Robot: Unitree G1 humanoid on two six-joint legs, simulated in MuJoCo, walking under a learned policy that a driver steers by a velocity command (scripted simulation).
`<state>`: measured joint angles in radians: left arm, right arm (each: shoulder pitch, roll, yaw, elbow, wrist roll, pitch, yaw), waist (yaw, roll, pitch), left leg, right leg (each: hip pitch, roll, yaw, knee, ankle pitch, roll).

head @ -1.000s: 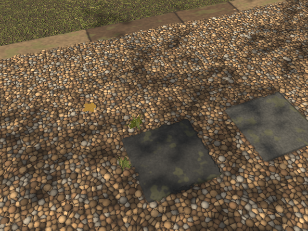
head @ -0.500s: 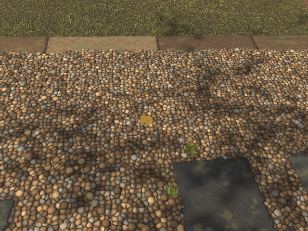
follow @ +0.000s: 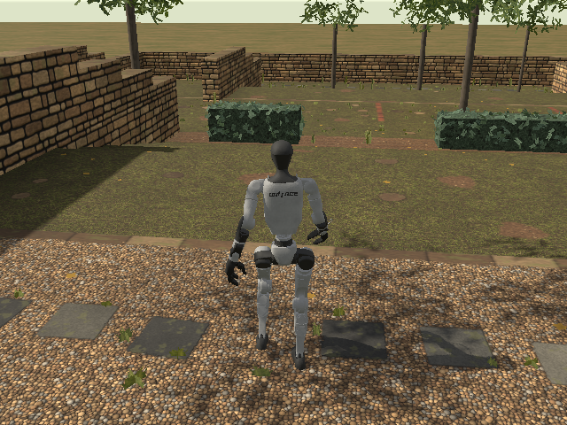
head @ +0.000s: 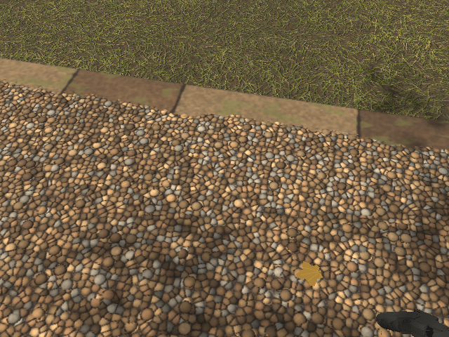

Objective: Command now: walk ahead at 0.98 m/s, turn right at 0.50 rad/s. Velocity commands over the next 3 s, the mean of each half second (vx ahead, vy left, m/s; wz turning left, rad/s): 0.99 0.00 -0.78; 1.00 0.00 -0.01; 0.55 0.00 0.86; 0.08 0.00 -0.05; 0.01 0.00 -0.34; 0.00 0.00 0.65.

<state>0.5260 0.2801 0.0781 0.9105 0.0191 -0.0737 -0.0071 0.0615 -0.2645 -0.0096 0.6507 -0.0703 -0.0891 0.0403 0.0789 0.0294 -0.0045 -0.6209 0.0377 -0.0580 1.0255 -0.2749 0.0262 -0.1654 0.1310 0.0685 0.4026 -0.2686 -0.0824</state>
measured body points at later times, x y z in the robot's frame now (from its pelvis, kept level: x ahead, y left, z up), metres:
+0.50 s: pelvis +0.43 -0.01 -0.02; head +0.46 -0.03 +0.43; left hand +0.77 +0.11 -0.06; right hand +0.26 -0.25 -0.14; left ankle +0.30 +0.16 -0.74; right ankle +0.58 -0.16 -0.68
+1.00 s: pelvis +0.85 -0.22 -0.02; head +0.88 -0.23 +0.43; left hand +0.94 +0.03 -0.15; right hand +0.92 -0.51 -0.13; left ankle +1.09 -0.24 -0.70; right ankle +0.65 -0.15 -0.73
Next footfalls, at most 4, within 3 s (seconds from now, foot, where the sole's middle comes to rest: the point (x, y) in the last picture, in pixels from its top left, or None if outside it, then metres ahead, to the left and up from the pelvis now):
0.16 left None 0.34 0.15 -0.77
0.60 right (304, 285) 0.67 -0.17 -0.77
1.06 left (328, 182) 1.10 -0.28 -0.77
1.44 right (365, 127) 1.41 -0.46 -0.77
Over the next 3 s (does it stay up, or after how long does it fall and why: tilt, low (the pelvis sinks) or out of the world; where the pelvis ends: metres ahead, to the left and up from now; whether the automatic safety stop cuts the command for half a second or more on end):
stays up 1.26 -0.40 0.00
